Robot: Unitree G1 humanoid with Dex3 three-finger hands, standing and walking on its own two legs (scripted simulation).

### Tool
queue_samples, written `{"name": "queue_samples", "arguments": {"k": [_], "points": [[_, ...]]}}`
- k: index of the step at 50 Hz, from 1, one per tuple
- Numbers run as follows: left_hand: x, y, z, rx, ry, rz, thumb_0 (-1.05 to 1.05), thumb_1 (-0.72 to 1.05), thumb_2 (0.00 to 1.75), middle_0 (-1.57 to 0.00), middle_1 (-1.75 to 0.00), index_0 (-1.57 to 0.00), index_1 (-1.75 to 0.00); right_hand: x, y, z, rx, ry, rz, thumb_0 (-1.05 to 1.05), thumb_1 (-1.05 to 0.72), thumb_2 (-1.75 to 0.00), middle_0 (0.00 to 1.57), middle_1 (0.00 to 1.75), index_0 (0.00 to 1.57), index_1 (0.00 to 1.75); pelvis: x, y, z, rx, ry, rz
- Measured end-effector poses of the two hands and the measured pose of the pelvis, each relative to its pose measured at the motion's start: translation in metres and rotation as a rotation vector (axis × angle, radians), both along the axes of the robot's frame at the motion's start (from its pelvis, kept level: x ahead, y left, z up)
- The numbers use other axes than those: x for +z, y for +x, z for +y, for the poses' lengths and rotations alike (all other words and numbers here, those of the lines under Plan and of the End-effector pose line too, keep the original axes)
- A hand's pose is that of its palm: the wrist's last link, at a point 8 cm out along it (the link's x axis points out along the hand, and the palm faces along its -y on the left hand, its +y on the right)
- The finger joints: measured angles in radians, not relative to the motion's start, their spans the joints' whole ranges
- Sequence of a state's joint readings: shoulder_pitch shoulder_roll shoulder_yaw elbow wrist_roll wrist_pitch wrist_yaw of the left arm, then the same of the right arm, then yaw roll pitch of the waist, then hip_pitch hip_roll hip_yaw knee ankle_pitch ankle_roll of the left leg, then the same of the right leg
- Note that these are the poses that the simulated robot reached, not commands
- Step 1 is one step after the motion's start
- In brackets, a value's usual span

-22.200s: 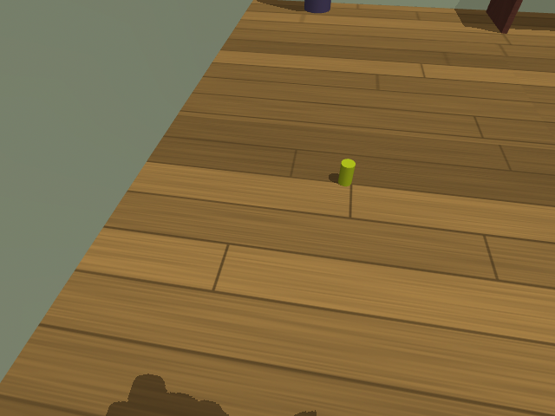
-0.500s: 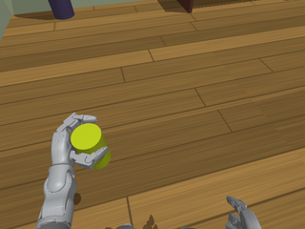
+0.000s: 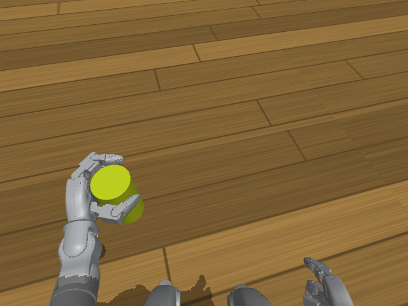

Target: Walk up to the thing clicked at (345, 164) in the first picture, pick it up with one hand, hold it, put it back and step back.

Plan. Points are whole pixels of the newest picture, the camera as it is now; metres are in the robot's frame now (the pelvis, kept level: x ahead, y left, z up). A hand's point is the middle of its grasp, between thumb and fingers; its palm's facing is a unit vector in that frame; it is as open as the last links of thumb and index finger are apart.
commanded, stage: crouch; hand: left
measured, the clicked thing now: (120, 196) +0.34 +0.17 -0.01
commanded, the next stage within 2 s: lower in 1.66 s
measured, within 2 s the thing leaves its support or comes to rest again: neither
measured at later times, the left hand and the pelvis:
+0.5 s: hand (135, 217) +0.37 +0.19 -0.22, palm faces +0.14 -0.99 -0.01, open 9.9 cm; pelvis -0.04 +0.00 -0.20, yaw -3 degrees
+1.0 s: hand (142, 228) +0.40 +0.20 -0.40, palm faces +0.16 -0.99 -0.01, open 9.9 cm; pelvis -0.07 +0.00 -0.35, yaw -7 degrees
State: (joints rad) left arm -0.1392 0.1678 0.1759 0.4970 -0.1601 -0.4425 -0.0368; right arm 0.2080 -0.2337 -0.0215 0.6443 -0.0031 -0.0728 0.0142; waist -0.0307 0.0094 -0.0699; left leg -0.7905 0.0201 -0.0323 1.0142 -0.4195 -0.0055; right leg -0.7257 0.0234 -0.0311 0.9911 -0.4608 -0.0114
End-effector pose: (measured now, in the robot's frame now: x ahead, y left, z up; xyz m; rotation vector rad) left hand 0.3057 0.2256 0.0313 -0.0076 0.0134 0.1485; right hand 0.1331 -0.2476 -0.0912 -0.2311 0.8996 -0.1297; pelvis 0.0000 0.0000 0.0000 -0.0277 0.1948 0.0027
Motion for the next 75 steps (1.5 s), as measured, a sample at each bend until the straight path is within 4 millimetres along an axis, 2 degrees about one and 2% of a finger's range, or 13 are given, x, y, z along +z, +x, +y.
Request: {"name": "queue_samples", "arguments": {"k": [7, 13, 24, 32, 40, 45, 54, 65, 75], "points": [[-0.063, 0.012, 0.007, -0.016, 0.010, -0.025, -0.01, -0.36, 1.07, -0.73, -0.96, -0.74, -0.96, -0.047, -0.012, -0.009, 0.017, -0.026, 0.055, 0.01, -0.89, -0.90, 0.20, 0.30, 0.21, 0.30, -0.046, -0.010, 0.001, -0.006, -0.008, 0.131], [-0.128, 0.024, 0.006, -0.042, 0.013, -0.042, -0.01, -0.36, 1.07, -0.73, -0.96, -0.74, -0.96, -0.106, -0.022, -0.013, 0.025, -0.038, 0.116, 0.01, -0.89, -0.91, 0.20, 0.30, 0.20, 0.30, -0.101, -0.017, 0.003, -0.020, -0.016, 0.240], [-0.238, 0.037, 0.012, -0.012, 0.022, -0.039, -0.01, -0.36, 1.07, -0.73, -0.96, -0.75, -0.96, -0.219, -0.040, -0.004, 0.066, -0.010, 0.249, 0.01, -0.91, -0.91, 0.20, 0.29, 0.20, 0.30, -0.193, -0.035, 0.003, -0.045, -0.020, 0.361], [-0.312, 0.045, 0.021, 0.015, 0.020, -0.020, -0.01, -0.36, 1.07, -0.73, -0.96, -0.74, -0.96, -0.283, -0.067, -0.006, 0.081, -0.020, 0.319, 0.01, -0.91, -0.91, 0.20, 0.29, 0.21, 0.30, -0.255, -0.052, 0.001, -0.059, -0.024, 0.382], [-0.377, 0.049, 0.023, 0.015, 0.019, -0.011, -0.01, -0.36, 1.07, -0.73, -0.95, -0.75, -0.96, -0.334, -0.100, -0.014, 0.070, -0.055, 0.396, 0.01, -0.91, -0.91, 0.20, 0.29, 0.21, 0.30, -0.309, -0.064, 0.001, -0.073, -0.030, 0.361], [-0.407, 0.057, 0.026, 0.013, 0.023, -0.012, -0.01, -0.36, 1.07, -0.73, -0.95, -0.75, -0.95, -0.356, -0.118, -0.018, 0.063, -0.076, 0.446, 0.01, -0.91, -0.91, 0.20, 0.29, 0.21, 0.30, -0.335, -0.068, 0.002, -0.085, -0.038, 0.340], [-0.441, 0.070, 0.029, 0.002, 0.016, -0.013, -0.01, -0.36, 1.07, -0.73, -0.95, -0.75, -0.95, -0.380, -0.136, -0.020, 0.065, -0.105, 0.496, 0.01, -0.91, -0.91, 0.20, 0.30, 0.21, 0.30, -0.367, -0.068, 0.002, -0.108, -0.055, 0.308], [-0.480, 0.078, 0.035, 0.006, 0.011, -0.004, -0.01, -0.36, 1.07, -0.73, -0.95, -0.75, -0.95, -0.394, -0.131, -0.025, 0.108, -0.152, 0.517, 0.01, -0.91, -0.91, 0.20, 0.30, 0.21, 0.30, -0.390, -0.066, 0.004, -0.136, -0.076, 0.276], [-0.505, 0.085, 0.038, -0.008, 0.013, -0.004, -0.01, -0.36, 1.07, -0.73, -0.95, -0.75, -0.95, -0.395, -0.121, -0.028, 0.153, -0.204, 0.522, 0.01, -0.91, -0.91, 0.20, 0.29, 0.21, 0.30, -0.402, -0.064, 0.006, -0.155, -0.101, 0.251]]}}
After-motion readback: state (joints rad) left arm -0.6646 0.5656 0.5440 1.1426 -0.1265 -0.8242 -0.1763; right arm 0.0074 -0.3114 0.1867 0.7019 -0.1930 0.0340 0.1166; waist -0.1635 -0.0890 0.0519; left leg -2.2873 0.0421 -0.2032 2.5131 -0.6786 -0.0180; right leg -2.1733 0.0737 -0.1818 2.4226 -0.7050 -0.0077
